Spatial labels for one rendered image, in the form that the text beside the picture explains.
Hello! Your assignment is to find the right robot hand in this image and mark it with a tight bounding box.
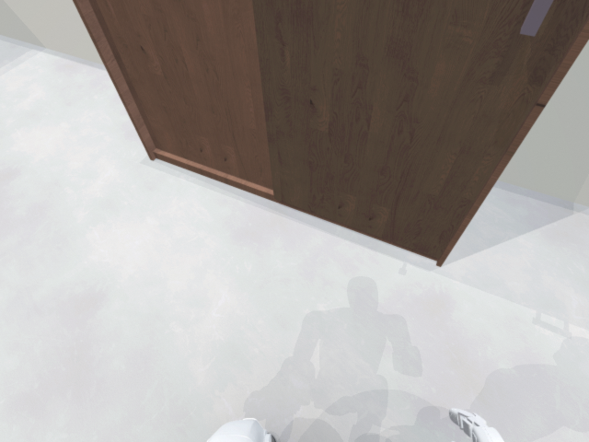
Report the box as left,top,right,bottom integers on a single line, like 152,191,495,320
449,408,504,442

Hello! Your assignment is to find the handle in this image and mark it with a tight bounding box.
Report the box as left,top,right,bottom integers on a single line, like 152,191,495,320
520,0,554,37

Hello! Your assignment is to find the wardrobe door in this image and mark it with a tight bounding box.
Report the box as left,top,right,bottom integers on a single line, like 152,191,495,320
89,0,273,190
252,0,589,259

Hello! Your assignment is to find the robot left shin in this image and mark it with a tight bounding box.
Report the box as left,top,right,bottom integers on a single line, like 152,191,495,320
243,418,264,430

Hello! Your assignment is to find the left robot thigh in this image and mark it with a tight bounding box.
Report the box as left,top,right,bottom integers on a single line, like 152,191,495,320
207,420,271,442

